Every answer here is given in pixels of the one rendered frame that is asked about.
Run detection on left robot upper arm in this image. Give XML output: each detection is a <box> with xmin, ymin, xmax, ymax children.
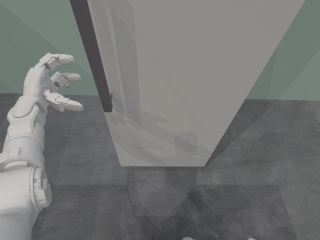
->
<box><xmin>0</xmin><ymin>166</ymin><xmax>52</xmax><ymax>240</ymax></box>

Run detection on handle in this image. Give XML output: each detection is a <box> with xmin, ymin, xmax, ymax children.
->
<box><xmin>69</xmin><ymin>0</ymin><xmax>113</xmax><ymax>113</ymax></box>

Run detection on left robot forearm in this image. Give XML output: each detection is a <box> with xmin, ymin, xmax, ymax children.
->
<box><xmin>0</xmin><ymin>95</ymin><xmax>48</xmax><ymax>173</ymax></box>

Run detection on robot left hand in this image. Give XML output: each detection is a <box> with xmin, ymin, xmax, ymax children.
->
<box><xmin>23</xmin><ymin>53</ymin><xmax>84</xmax><ymax>112</ymax></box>

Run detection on fridge door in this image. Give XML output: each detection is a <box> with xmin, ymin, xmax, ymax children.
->
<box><xmin>87</xmin><ymin>0</ymin><xmax>305</xmax><ymax>167</ymax></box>

